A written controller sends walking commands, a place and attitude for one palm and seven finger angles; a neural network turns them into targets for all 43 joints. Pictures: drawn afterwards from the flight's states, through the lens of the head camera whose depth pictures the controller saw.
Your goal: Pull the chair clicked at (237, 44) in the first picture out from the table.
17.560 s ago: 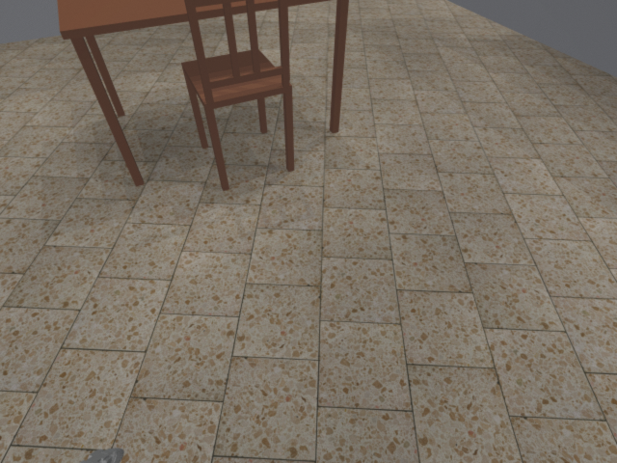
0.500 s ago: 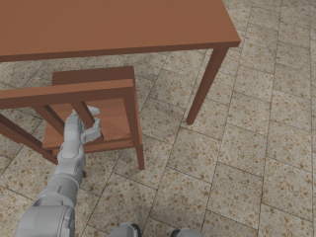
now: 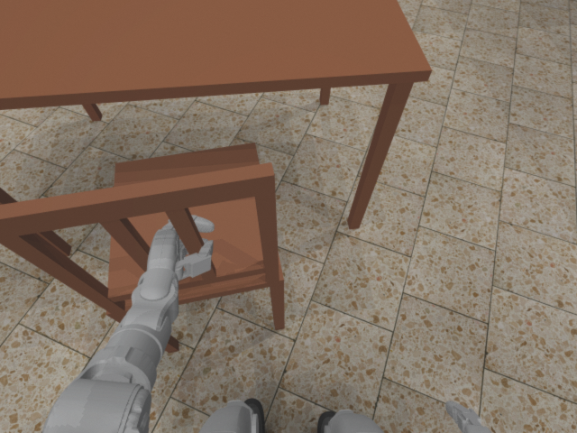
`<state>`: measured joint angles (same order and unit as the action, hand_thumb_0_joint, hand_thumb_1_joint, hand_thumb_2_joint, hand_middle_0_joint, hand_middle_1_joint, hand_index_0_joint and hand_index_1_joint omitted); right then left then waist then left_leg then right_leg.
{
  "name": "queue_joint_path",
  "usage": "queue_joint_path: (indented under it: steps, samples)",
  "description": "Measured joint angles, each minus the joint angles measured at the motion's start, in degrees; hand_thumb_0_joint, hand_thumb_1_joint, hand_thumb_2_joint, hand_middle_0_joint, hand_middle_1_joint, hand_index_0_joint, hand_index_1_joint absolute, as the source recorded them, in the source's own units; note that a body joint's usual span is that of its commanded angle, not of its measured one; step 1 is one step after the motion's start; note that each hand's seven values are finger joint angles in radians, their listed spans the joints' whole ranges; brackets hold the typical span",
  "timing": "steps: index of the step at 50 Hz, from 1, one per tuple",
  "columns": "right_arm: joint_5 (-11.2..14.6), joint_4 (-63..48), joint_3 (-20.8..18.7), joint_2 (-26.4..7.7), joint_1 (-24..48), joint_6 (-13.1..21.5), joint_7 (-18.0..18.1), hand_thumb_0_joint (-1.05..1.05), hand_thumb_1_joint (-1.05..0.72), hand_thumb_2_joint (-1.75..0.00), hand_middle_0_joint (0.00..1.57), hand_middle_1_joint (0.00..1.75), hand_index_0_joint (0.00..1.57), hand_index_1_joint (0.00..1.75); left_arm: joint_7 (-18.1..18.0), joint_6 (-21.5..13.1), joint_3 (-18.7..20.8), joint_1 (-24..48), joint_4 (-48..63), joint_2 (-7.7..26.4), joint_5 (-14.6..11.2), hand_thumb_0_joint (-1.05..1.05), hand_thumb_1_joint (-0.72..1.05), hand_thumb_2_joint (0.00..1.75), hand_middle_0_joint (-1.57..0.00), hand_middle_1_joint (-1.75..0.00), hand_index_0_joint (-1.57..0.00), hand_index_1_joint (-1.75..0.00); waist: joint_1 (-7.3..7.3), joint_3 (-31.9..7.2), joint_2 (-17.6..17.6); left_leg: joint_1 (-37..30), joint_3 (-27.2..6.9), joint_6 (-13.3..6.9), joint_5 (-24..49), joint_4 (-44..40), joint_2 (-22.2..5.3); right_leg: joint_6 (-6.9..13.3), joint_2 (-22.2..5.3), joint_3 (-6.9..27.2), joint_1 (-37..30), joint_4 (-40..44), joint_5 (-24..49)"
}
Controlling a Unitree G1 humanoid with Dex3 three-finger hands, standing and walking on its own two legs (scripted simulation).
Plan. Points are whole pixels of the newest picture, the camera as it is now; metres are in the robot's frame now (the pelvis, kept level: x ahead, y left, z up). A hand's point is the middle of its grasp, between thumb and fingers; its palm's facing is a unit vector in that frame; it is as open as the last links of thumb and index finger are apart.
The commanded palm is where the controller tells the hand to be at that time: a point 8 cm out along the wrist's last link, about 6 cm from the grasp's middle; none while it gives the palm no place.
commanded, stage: step backward, pulling the chair out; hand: left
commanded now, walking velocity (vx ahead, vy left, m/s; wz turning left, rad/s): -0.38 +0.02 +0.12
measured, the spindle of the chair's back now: (143, 255) +0.39 +0.24 -0.08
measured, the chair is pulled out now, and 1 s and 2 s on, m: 0.16 0.21 0.37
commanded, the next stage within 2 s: none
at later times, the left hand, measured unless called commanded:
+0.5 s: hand (205, 279) +0.34 +0.13 -0.06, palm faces +0.01 -0.98 -0.17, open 5.5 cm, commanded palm +0.33 +0.18 -0.05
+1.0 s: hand (205, 284) +0.33 +0.13 -0.06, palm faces +0.01 -0.98 -0.18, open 5.6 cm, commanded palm +0.31 +0.18 -0.05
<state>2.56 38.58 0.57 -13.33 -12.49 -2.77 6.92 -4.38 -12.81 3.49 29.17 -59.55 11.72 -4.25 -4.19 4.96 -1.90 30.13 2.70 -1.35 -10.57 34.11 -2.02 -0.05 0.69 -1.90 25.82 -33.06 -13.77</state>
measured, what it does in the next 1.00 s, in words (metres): steps on the spot: left foot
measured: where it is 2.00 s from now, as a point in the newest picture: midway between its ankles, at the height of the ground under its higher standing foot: outside the picture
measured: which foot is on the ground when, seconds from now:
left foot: down 0.00-0.58, up 0.60-0.72, down 0.74-1.00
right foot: down 0.00-1.00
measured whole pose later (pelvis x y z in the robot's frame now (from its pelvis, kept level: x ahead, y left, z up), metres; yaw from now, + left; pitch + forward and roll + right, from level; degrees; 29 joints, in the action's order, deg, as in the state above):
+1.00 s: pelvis -0.05 +0.00 +0.00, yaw +2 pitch +4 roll -1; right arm 0.4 42.8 0.3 -12.0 -10.9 2.4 5.4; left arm -4.6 -10.8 2.1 34.5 -62.8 10.7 -2.8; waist -3.3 9.1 -1.2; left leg 24.6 -1.2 0.3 -14.7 35.7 -0.9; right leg -0.5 0.3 -0.7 23.1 -33.7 -13.9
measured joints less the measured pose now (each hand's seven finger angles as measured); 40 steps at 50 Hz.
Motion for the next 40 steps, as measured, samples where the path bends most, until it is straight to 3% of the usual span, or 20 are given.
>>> queue_joint_path:
  steps: [10,15,20,29,33,36,38,40]
  samples:
    - [0.74,4.39,-0.03,-1.18,-0.99,3.77,0.59,0.01,-0.9,-0.9,0.2,0.3,0.2,0.3,-1.07,-1.58,-1.92,-0.07,-3.62,-2.45,0.05,0.03,0.64,0.76,-0.25,-1.09,-0.49,-1.44,0.25,0.98,-1.47,-1.35,-1.61,1.1,-0.56,0.2,0.63,0.31,-0.36,-1.33,-2.23,0.78,1.23]
    - [0.78,5.92,-0.33,-2.46,-1.77,4.49,1.2,0.01,-0.9,-0.9,0.2,0.3,0.2,0.3,-1.29,-1.23,-4.05,0.13,-4.38,-2.91,0.57,0.02,0.64,0.75,-0.25,-1.12,-0.49,-1.44,0.57,0.61,-0.64,-2.61,-0.64,-0.78,2.05,-1.11,1.51,-0.69,-1.28,-0.5,-2.53,0.1,0.7]
    - [-0.27,5.5,-0.1,-1.23,-1.67,5.29,1.31,0.01,-0.9,-0.9,0.2,0.3,0.2,0.3,-1.02,-0.1,-4.46,1.42,-4.37,-2.45,0.81,0.02,0.65,0.75,-0.24,-1.13,-0.49,-1.44,1.11,0.85,0.62,-2.28,-0.01,-1.18,2.07,-0.69,1.85,-0.12,-1.27,0.7,-1.01,-2.9,-2.53]
    - [-0.6,4.84,0.87,1.29,-0.08,6.78,0.34,0.01,-0.9,-0.9,0.2,0.3,0.2,0.3,-0.72,0.83,-1.74,3.13,-4.5,-1.28,0.08,0.04,0.62,0.78,-0.25,-1.13,-0.49,-1.44,0.73,2.8,-0.91,-0.39,-1.9,0.57,1.17,2.43,0.12,0.86,0.51,-0.99,-0.71,-2.78,0.82]
    - [-0.51,5.79,0.55,0.1,-0.21,6.97,0.32,0.01,-0.9,-0.9,0.2,0.3,0.2,0.3,-1.25,0.03,-1.56,2.39,-4.17,-1.86,0.39,0.04,0.62,0.79,-0.26,-1.13,-0.49,-1.44,0.14,2.9,-0.64,-0.7,-4.06,2.44,-8.6,7.95,2.05,1.04,-0.54,-1.11,-1.12,-2.06,0.97]
    - [-0.61,6.74,0.21,-1.75,-0.66,6.76,0.8,0.01,-0.9,-0.9,0.2,0.3,0.2,0.3,-1.21,0.25,-2.18,2.04,-3.56,-2.92,1.09,0.04,0.62,0.78,-0.26,-1.14,-0.49,-1.44,-0.25,2.02,-0.7,-4.82,-5.31,2.82,-8.73,6.18,2.46,0.25,-1.62,-1.41,-1.03,-1.28,1.22]
    - [-0.5,7.4,-0.26,-2.61,-0.54,6.46,1.21,0.01,-0.9,-0.9,0.2,0.3,0.2,0.3,-0.99,0.89,-3.49,2.8,-3.23,-3.34,1.64,0.03,0.62,0.77,-0.25,-1.15,-0.49,-1.44,-0.35,1.91,-0.21,-6.82,-5.16,1.7,-5.08,2.21,2.87,-0.54,-2.74,-1.69,-0.68,-1.13,1.28]
    - [-0.6,7.09,-0.62,-2.68,0.03,5.77,1.3,0.01,-0.9,-0.9,0.2,0.3,0.2,0.3,-0.93,1.4,-4.37,3.85,-2.94,-3.26,1.72,0.03,0.63,0.76,-0.24,-1.16,-0.49,-1.44,0.61,2.62,1.21,-7.27,-4.1,0.64,-4.47,0.44,3.64,-1.06,-3.46,-0.64,-0.34,-0.31,2.66]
